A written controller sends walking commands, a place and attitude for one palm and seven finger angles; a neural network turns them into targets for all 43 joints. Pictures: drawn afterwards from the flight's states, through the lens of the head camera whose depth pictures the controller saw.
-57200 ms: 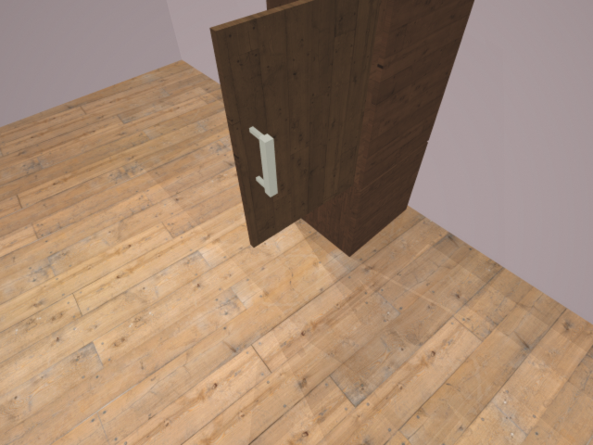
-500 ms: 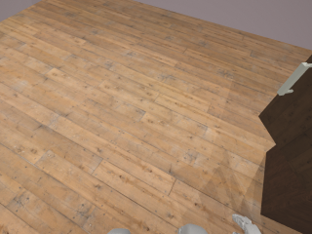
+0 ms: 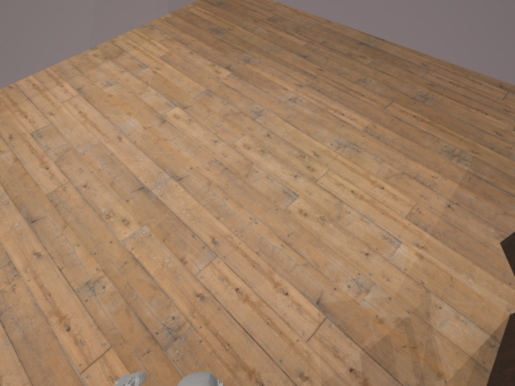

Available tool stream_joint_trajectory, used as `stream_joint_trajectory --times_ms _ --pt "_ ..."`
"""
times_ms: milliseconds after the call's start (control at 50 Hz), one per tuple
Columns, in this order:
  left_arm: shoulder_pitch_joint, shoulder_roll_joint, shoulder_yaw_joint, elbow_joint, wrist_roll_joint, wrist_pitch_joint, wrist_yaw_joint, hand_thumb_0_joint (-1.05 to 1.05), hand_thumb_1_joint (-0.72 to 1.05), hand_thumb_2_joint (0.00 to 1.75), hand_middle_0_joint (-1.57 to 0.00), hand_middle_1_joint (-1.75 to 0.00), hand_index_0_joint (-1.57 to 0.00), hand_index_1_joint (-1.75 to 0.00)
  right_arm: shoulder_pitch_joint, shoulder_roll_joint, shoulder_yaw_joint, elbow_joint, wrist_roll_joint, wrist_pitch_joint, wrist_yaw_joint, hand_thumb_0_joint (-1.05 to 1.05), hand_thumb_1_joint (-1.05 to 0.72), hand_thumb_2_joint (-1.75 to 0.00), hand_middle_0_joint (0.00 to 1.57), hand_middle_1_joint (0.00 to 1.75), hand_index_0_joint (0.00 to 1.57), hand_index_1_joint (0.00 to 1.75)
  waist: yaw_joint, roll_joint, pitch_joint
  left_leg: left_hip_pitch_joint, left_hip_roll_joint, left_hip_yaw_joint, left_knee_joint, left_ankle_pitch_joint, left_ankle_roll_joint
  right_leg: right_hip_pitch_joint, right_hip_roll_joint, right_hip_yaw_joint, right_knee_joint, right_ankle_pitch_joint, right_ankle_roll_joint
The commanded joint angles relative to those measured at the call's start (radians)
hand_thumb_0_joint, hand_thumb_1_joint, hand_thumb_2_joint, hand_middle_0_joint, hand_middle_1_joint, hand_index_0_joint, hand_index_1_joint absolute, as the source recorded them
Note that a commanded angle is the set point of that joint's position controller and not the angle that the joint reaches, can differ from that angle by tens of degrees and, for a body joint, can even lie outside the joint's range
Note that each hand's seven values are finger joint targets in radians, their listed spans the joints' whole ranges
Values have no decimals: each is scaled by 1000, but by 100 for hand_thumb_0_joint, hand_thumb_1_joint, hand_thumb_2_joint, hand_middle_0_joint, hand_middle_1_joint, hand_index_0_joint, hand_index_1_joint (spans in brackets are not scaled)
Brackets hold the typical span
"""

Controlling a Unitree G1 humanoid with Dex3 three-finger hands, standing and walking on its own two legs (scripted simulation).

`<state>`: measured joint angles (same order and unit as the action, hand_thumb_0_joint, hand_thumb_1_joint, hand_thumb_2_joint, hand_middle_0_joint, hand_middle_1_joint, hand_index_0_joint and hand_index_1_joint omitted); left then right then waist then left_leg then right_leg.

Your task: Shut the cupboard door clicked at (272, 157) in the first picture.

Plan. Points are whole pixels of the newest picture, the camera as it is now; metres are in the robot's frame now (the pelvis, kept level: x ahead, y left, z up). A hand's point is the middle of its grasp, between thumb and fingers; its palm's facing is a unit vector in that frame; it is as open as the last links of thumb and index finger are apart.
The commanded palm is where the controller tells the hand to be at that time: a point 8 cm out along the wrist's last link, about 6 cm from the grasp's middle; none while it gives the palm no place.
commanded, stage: walk to a spot facing it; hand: left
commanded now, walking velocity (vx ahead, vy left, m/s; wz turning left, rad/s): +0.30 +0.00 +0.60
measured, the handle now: out of the picture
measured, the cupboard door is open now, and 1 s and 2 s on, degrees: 36 36 36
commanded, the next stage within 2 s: turn to face it in 0.90 s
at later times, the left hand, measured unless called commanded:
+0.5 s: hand (134, 334) +0.23 +0.24 -0.16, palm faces +0.20 -0.95 -0.26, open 7.4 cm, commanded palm none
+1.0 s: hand (154, 361) +0.19 +0.20 -0.19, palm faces +0.56 -0.81 -0.18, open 7.4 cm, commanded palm none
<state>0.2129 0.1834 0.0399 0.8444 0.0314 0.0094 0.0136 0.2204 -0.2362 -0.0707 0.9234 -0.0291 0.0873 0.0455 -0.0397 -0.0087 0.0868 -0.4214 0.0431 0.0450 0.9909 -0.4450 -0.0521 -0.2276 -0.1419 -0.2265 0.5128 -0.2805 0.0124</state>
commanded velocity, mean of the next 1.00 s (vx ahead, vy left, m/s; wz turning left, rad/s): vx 0.24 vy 0.00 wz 0.49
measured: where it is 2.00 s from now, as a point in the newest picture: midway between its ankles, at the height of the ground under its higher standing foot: (223, 322)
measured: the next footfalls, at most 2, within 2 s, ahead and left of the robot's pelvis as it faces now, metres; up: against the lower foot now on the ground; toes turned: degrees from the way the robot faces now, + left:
left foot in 0.12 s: +0.03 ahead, +0.15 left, +0.00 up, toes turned +10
right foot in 0.50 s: +0.31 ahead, -0.07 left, +0.00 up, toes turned +7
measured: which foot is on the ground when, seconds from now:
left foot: up 0.00-0.10, down 0.12-0.50, up 0.52-0.98, down 1.00-1.00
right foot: down 0.00-0.12, up 0.14-0.48, down 0.50-1.00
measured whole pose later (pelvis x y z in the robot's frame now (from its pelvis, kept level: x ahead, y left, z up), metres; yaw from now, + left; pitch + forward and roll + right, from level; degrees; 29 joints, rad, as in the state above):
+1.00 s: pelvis +0.32 +0.08 -0.02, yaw +30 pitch +0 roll -1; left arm 0.41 0.17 0.05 1.00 0.02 -0.03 0.01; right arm 0.05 -0.23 -0.03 0.86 -0.04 0.00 0.05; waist 0.03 -0.02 0.13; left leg -0.45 0.02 0.13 0.61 -0.14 0.06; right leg -0.07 -0.17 -0.38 0.67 -0.48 0.06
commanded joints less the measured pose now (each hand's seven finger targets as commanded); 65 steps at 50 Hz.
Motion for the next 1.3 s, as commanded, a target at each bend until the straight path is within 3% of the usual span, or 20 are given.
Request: stream_joint_trajectory --times_ms 0,60,100,140,260,380,440,460,480,500,540,580,760,860,940,980,1020,1080,1160,1280 --pt "103 252 88 -18 8 -32 4 0 90 90 -20 -30 -20 -30 -122 -49 -6 -125 10 -65 4 0 -90 -90 20 30 20 30 99 -189 -101 -55 14 49 -254 -95 31 187 -278 211 -205 -59 -135" --pt "73 245 90 -9 -9 -26 -11 0 90 90 -20 -30 -20 -30 42 -82 -11 -75 6 -85 -4 0 -90 -90 20 30 20 30 14 -39 -143 296 -33 80 -553 82 50 -17 -214 73 -1 -156 -48" --pt "-63 121 54 -100 -12 -17 -31 0 90 90 -20 -30 -20 -30 246 -269 -59 -27 -8 -91 -29 0 -90 -90 20 30 20 30 -114 425 -112 556 337 -536 -751 26 239 -544 23 8 516 -374 67" --pt "-185 137 49 -135 2 -31 -35 0 90 90 -20 -30 -20 -30 286 -234 -38 -3 -4 -99 -44 0 -90 -90 20 30 20 30 -106 190 -56 500 337 -492 -739 197 287 -604 -16 169 609 -247 34" --pt "-93 131 45 -47 -8 -26 -50 0 90 90 -20 -30 -20 -30 138 -161 -10 -29 4 -139 -67 0 -90 -90 20 30 20 30 -4 126 -25 422 199 -262 -717 482 250 -481 8 193 492 -31 60" --pt "-84 127 41 -50 -13 -31 -57 0 90 90 -20 -30 -20 -30 92 -169 -13 -6 1 -137 -54 0 -90 -90 20 30 20 30 27 147 10 256 156 -211 -730 284 226 -229 67 133 195 76 53" --pt "69 152 59 -2 -9 -42 -53 0 90 90 -20 -30 -20 -30 52 -166 -15 -2 6 -130 -53 0 -90 -90 20 30 20 30 107 75 -16 94 118 -197 -583 230 195 81 104 126 96 124 32" --pt "229 203 76 41 -2 -56 -46 0 90 90 -20 -30 -20 -30 44 -141 -14 -7 14 -132 -48 0 -90 -90 20 30 20 30 177 -43 -85 -4 37 -133 -348 209 159 286 54 198 9 26 11" --pt "353 326 105 66 10 -70 -30 0 90 90 -20 -30 -20 -30 97 -56 0 -24 29 -137 -40 0 -90 -90 20 30 20 30 211 -378 -205 -157 -119 -24 36 -81 104 442 -249 601 -185 -190 -79" --pt "323 333 94 59 -3 -62 -19 0 90 90 -20 -30 -20 -30 85 -57 -2 -44 25 -131 -42 0 -90 -90 20 30 20 30 174 -367 -177 -207 -92 -107 268 -170 118 323 -357 814 -347 -379 -110" --pt "120 224 71 13 -1 -64 -9 0 90 90 -20 -30 -20 -30 75 -73 -11 -13 11 -128 -38 0 -90 -90 20 30 20 30 86 -268 -56 -229 1 -143 392 74 110 112 -303 689 -387 -422 -67" --pt "37 142 50 1 -2 -70 -6 0 90 90 -20 -30 -20 -30 64 -44 -8 11 7 -111 -26 0 -90 -90 20 30 20 30 29 -130 -58 -143 53 -116 350 174 90 6 -234 367 -326 -153 -64" --pt "195 112 38 87 -2 -95 6 0 90 90 -20 -30 -20 -30 -115 18 18 -53 3 -83 0 0 -90 -90 20 30 20 30 57 -83 -47 -292 54 13 25 214 41 246 -208 34 -249 547 -98" --pt "206 158 44 94 -1 -79 8 0 90 90 -20 -30 -20 -30 -196 1 30 -103 4 -83 7 0 -90 -90 20 30 20 30 66 -120 -25 -191 15 90 -236 189 70 287 -231 -24 -156 737 -92" --pt "134 222 64 61 -13 -66 5 0 90 90 -20 -30 -20 -30 42 -103 -4 -58 -3 -90 -5 0 -90 -90 20 30 20 30 -66 -84 -167 256 -64 105 -437 349 112 134 -206 -94 257 722 -35" --pt "115 135 38 -10 -29 -48 -3 0 90 90 -20 -30 -20 -30 213 -310 -44 -35 0 -100 -30 0 -90 -90 20 30 20 30 -115 302 -332 598 368 -503 -510 1067 322 -335 48 27 799 -409 59" --pt "95 115 33 -30 -20 -30 16 0 90 90 -20 -30 -20 -30 123 -258 -17 -59 12 -96 -55 0 -90 -90 20 30 20 30 -46 27 -211 386 396 -403 -590 868 333 -326 7 186 816 -317 31" --pt "192 82 22 73 -8 6 14 0 90 90 -20 -30 -20 -30 -75 -126 29 -96 11 -110 -72 0 -90 -90 20 30 20 30 45 196 -196 219 248 -203 -673 516 207 -235 1 243 714 -145 38" --pt "180 65 20 103 -7 33 6 0 90 90 -20 -30 -20 -30 -70 -92 41 -61 7 -107 -78 0 -90 -90 20 30 20 30 61 87 -133 127 236 -145 -749 326 191 -175 43 249 546 -88 28" --pt "74 76 41 43 -1 49 -14 0 90 90 -20 -30 -20 -30 -57 -109 11 -40 0 -82 -79 0 -90 -90 20 30 20 30 46 112 -53 124 284 -83 -749 201 218 -194 75 194 391 -97 32"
